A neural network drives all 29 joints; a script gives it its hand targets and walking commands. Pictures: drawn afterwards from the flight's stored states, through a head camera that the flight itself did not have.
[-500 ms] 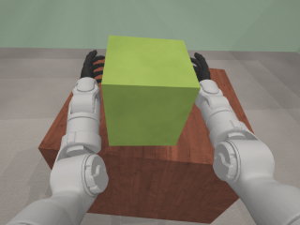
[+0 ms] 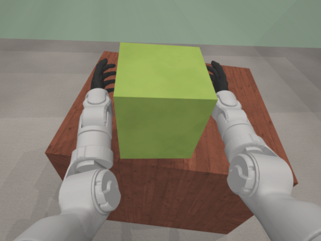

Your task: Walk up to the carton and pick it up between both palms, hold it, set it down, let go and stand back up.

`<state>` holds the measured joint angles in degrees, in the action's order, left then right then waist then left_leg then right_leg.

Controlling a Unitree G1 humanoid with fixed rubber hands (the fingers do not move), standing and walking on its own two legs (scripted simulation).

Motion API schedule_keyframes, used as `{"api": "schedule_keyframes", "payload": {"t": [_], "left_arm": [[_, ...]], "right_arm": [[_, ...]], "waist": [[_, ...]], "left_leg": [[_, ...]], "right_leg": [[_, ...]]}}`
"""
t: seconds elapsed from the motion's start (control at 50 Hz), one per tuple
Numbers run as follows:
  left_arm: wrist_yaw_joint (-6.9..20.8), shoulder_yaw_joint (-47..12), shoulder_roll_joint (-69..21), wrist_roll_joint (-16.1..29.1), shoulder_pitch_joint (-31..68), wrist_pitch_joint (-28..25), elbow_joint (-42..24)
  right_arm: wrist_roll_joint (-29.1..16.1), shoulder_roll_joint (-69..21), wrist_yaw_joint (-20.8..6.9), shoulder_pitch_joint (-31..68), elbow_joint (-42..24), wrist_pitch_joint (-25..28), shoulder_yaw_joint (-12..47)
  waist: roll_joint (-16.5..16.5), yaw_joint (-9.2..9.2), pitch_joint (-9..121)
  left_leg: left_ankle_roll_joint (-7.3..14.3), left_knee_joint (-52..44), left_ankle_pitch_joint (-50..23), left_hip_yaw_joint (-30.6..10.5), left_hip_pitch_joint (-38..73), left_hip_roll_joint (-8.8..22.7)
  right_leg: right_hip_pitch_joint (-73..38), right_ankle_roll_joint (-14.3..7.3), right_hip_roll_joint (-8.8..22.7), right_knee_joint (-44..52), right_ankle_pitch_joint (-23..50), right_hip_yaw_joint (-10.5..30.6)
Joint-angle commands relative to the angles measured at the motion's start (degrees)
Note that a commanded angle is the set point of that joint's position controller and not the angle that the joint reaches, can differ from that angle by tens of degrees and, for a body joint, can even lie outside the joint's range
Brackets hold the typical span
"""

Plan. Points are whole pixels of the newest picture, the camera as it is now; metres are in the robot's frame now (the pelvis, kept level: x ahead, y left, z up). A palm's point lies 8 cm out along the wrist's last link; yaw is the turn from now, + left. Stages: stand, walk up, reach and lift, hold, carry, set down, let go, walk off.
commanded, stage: set down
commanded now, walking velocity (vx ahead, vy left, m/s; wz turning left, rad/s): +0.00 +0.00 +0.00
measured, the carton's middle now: (158, 105) +0.43 +0.05 +0.11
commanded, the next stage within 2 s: none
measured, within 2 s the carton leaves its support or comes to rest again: rests again in 1.34 s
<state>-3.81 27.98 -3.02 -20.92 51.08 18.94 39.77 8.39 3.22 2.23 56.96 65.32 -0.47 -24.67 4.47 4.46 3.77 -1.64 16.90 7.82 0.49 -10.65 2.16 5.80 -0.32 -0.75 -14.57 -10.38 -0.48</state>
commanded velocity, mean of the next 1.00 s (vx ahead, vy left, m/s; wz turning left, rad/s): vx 0.00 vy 0.00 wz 0.00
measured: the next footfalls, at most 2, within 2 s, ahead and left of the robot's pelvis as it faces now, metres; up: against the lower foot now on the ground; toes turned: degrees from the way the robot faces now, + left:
none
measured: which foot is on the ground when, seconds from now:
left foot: down 0.00-1.00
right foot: down 0.00-1.00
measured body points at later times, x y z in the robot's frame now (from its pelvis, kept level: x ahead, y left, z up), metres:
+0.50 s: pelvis +0.01 +0.00 +0.00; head +0.02 +0.02 +0.45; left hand +0.42 +0.20 +0.13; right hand +0.47 -0.10 +0.15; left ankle +0.01 +0.13 -0.75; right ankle -0.03 -0.11 -0.75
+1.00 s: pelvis +0.01 +0.00 +0.00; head +0.04 +0.01 +0.45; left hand +0.42 +0.19 +0.10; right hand +0.47 -0.11 +0.12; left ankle +0.01 +0.13 -0.75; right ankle -0.03 -0.11 -0.75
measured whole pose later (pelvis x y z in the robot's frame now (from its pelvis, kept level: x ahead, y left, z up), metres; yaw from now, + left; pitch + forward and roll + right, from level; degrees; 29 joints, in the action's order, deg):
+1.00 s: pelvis +0.01 +0.00 +0.00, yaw -1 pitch +8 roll +0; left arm -3.5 33.3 -6.5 -22.7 47.0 10.4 42.0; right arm 19.5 0.4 -1.6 53.5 61.7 4.1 -32.7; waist 2.9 6.5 5.0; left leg -1.6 15.4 6.9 3.9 -16.1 3.1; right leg 12.8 -0.6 -0.5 -15.3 -10.3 -1.7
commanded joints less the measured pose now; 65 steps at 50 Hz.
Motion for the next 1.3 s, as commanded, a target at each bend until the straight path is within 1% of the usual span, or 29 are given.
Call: {"api": "schedule_keyframes", "payload": {"t": [0.0, 0.08, 0.1, 0.16, 0.18, 0.26, 0.34, 0.4, 0.42, 0.46, 0.48, 0.52, 0.6, 0.64, 0.68, 0.72, 0.76, 0.86, 0.88, 0.9, 0.94, 1.0, 1.04, 1.1, 1.14, 1.18, 1.22, 1.26, 1.28], "left_arm": [[5.3, -14.8, -25.9, 2.9, 34.7, -3.3, -2.9], [5.1, -14.0, -26.0, 2.3, 35.0, -4.1, -2.5], [5.0, -13.2, -25.5, 2.1, 34.7, -4.1, -2.3], [5.0, -12.4, -24.9, 2.1, 34.5, -4.5, -2.3], [5.0, -12.0, -24.8, 1.8, 34.6, -4.7, -1.6], [5.5, -10.4, -24.1, 1.1, 33.4, -4.7, -0.7], [5.6, -8.3, -23.4, 0.3, 32.9, -5.4, 0.2], [5.2, -8.8, -24.4, 0.2, 33.5, -6.7, -0.7], [5.0, -8.9, -24.4, 0.0, 33.3, -6.9, -1.1], [4.9, -9.6, -25.0, 0.1, 33.2, -7.2, -1.4], [4.9, -9.4, -24.9, -0.1, 33.1, -7.3, -1.6], [4.8, -10.2, -25.4, 0.4, 33.4, -7.6, -2.4], [4.0, -10.9, -26.0, 0.2, 32.1, -7.8, -3.0], [3.8, -11.0, -26.1, 0.5, 31.8, -8.2, -3.2], [3.6, -11.2, -26.2, 0.5, 31.4, -8.5, -2.7], [3.5, -11.8, -27.0, 0.4, 31.6, -8.9, -3.5], [3.3, -11.4, -26.8, 0.3, 30.6, -9.2, -2.7], [3.7, -8.9, -25.3, -0.5, 30.4, -10.4, -1.0], [3.8, -9.2, -25.5, -0.4, 30.8, -10.8, -1.2], [3.8, -9.1, -25.5, -0.4, 31.2, -11.1, -1.5], [3.8, -8.9, -25.3, -0.5, 32.2, -11.8, -1.8], [4.0, -8.0, -24.8, -0.7, 32.1, -12.5, -1.2], [4.3, -6.3, -23.9, -1.5, 31.1, -12.9, 0.2], [4.5, -5.0, -23.4, -2.7, 30.3, -12.7, 0.8], [4.5, -5.4, -23.7, -2.7, 29.7, -12.2, 0.5], [4.2, -5.4, -24.1, -2.8, 28.8, -11.9, 0.3], [4.1, -5.5, -24.3, -2.7, 29.5, -12.3, -0.5], [3.9, -6.0, -25.1, -3.0, 28.8, -12.4, -0.6], [3.7, -7.0, -25.7, -2.7, 28.4, -12.4, -1.0]], "right_arm": [[1.0, -24.9, -9.3, 39.7, -8.5, 4.7, 9.2], [3.1, -25.6, -9.9, 38.0, -7.0, 4.6, 7.6], [3.0, -25.8, -10.0, 37.8, -6.7, 4.4, 7.9], [3.2, -26.3, -10.1, 38.0, -7.3, 4.6, 8.2], [3.5, -26.3, -10.2, 38.2, -7.1, 4.7, 7.9], [5.4, -26.6, -10.4, 36.0, -6.2, 4.0, 6.0], [6.3, -28.2, -10.7, 37.2, -8.8, 4.5, 7.2], [7.8, -28.8, -10.8, 36.5, -8.6, 5.5, 6.4], [7.8, -28.8, -11.0, 35.4, -7.5, 5.4, 6.1], [8.5, -28.8, -10.9, 34.4, -7.2, 5.5, 5.2], [8.4, -29.2, -10.9, 34.2, -7.2, 5.5, 5.5], [8.7, -29.0, -11.0, 32.9, -5.4, 5.5, 4.6], [9.1, -28.6, -11.3, 31.2, -4.4, 5.9, 3.9], [9.3, -28.6, -11.3, 30.8, -4.5, 6.2, 3.5], [9.2, -28.3, -11.4, 31.6, -5.3, 6.9, 3.6], [9.8, -28.5, -11.6, 31.0, -4.8, 7.2, 3.2], [10.0, -28.3, -11.8, 31.6, -5.7, 7.8, 3.6], [11.0, -29.3, -11.8, 31.4, -6.5, 7.8, 4.0], [11.5, -29.8, -11.7, 31.2, -6.6, 8.0, 3.9], [11.6, -30.1, -11.7, 31.5, -6.7, 8.2, 3.9], [12.3, -30.7, -11.5, 30.8, -6.2, 8.3, 3.3], [12.8, -31.2, -11.5, 30.2, -6.4, 8.5, 3.3], [13.3, -31.4, -11.4, 29.8, -6.1, 8.4, 3.1], [14.0, -31.4, -11.7, 28.6, -5.6, 7.8, 2.6], [13.8, -31.0, -11.8, 28.0, -5.9, 7.6, 2.1], [13.7, -30.5, -12.0, 28.3, -6.4, 7.9, 1.9], [14.1, -30.4, -12.1, 28.0, -6.1, 8.2, 1.2], [14.4, -29.7, -12.4, 27.4, -5.8, 8.5, 0.3], [14.7, -29.5, -12.4, 27.1, -6.0, 8.8, -0.3]], "waist": [[-5.2, 0.51, 27.8], [-5.0, 0.26, 27.7], [-4.7, 0.81, 27.5], [-3.3, 1.37, 28.3], [-3.5, 1.42, 28.3], [-2.6, 0.93, 25.6], [-0.5, 2.95, 27.5], [-1.6, 2.59, 29.6], [-2.3, 2.64, 29.3], [-2.7, 1.81, 29.0], [-2.8, 2.1, 29.4], [-4.0, 1.21, 29.1], [-4.9, 1.64, 30.2], [-4.5, 1.45, 30.0], [-4.8, 1.96, 31.1], [-5.3, 1.74, 31.9], [-5.0, 2.44, 32.6], [-2.5, 3.07, 31.4], [-2.4, 2.71, 31.8], [-2.6, 3.01, 31.9], [-2.4, 2.37, 31.9], [-1.3, 2.53, 31.5], [-0.4, 3.12, 30.1], [-0.7, 3.51, 27.4], [-1.3, 3.12, 26.8], [-1.5, 3.45, 27.3], [-1.5, 2.99, 28.1], [-2.9, 2.74, 27.7], [-3.1, 2.19, 28.3]], "left_leg": [[-1.0, 3.4, -22.8, 5.7, 16.2, -1.8], [-0.9, 3.0, -22.4, 6.0, 16.0, -1.8], [-0.6, 2.8, -22.3, 6.1, 15.3, -1.9], [0.0, 2.5, -22.0, 6.4, 14.1, -2.0], [0.1, 2.4, -21.8, 6.4, 13.6, -2.0], [0.6, 1.3, -19.0, 6.6, 12.1, -2.1], [1.8, 1.0, -18.7, 7.2, 9.1, -2.5], [1.2, 1.3, -20.6, 7.6, 9.1, -2.2], [0.8, 1.6, -21.7, 7.5, 10.6, -2.1], [0.6, 2.2, -23.6, 7.5, 12.4, -1.9], [0.6, 2.5, -24.1, 7.6, 12.3, -2.0], [0.1, 2.9, -25.4, 7.2, 13.6, -1.6], [-0.7, 4.5, -30.4, 7.0, 17.9, -0.9], [-0.6, 4.7, -30.9, 6.9, 17.4, -0.9], [-0.7, 5.0, -31.8, 7.2, 17.1, -0.9], [-0.8, 5.1, -32.6, 7.0, 17.6, -0.7], [-0.7, 5.5, -33.6, 7.0, 17.5, -0.6], [1.0, 2.9, -26.2, 7.9, 11.0, -1.5], [1.1, 2.7, -25.4, 8.1, 10.2, -1.5], [1.1, 2.4, -25.0, 8.1, 9.8, -1.5], [1.2, 2.1, -24.0, 8.3, 9.3, -1.6], [1.8, 1.5, -22.5, 8.4, 8.0, -1.7], [2.4, 0.8, -20.6, 8.7, 6.8, -1.8], [2.7, -0.1, -18.9, 9.0, 5.8, -1.8], [2.5, 0.0, -19.2, 8.9, 6.8, -1.7], [2.2, 0.9, -21.9, 8.8, 8.8, -1.4], [2.1, 1.3, -23.1, 8.8, 10.5, -1.3], [1.5, 2.0, -25.2, 8.7, 12.8, -1.0], [1.1, 2.7, -26.9, 8.5, 14.6, -0.7]], "right_leg": [[-2.1, 2.4, -1.5, -0.8, 16.2, -5.6], [-1.4, 2.5, -1.4, -0.8, 15.8, -5.5], [-2.2, 2.6, -1.3, -1.1, 16.4, -5.3], [-3.3, 3.2, -1.1, -1.8, 18.6, -5.1], [-3.5, 3.3, -1.0, -1.8, 19.1, -5.1], [-3.8, 3.6, -0.7, -1.7, 18.0, -4.8], [-6.7, 4.2, -0.5, -2.8, 21.6, -4.2], [-7.4, 4.1, -0.6, -3.7, 24.5, -4.4], [-6.1, 3.8, -0.7, -3.4, 23.4, -4.7], [-4.6, 3.7, -0.9, -2.8, 23.0, -4.7], [-4.4, 3.8, -0.8, -2.8, 23.1, -4.7], [-2.9, 3.6, -0.9, -3.0, 23.1, -5.1], [1.8, 2.8, -1.5, -1.8, 19.4, -5.9], [2.1, 2.7, -1.5, -1.7, 19.6, -5.9], [2.1, 2.7, -1.5, -1.9, 19.6, -6.0], [3.0, 2.6, -1.6, -1.9, 19.2, -6.2], [3.2, 2.5, -1.6, -1.8, 19.2, -6.1], [-2.7, 3.5, -0.5, -2.7, 21.9, -4.9], [-3.2, 3.7, -0.3, -3.1, 22.7, -4.9], [-3.4, 3.7, -0.3, -3.3, 22.8, -4.8], [-4.1, 4.0, -0.1, -3.4, 23.7, -4.6], [-5.2, 4.4, 0.1, -3.9, 24.5, -4.4], [-6.2, 4.6, 0.3, -4.0, 23.9, -4.1], [-6.9, 4.4, 0.4, -3.7, 22.0, -3.8], [-5.8, 4.2, 0.4, -3.2, 20.4, -4.0], [-3.5, 3.9, -0.2, -3.1, 20.0, -4.6], [-1.7, 3.7, -0.4, -2.4, 18.4, -4.8], [0.5, 3.1, -0.8, -1.9, 16.1, -5.2], [2.2, 2.9, -1.2, -1.5, 14.9, -5.6]]}}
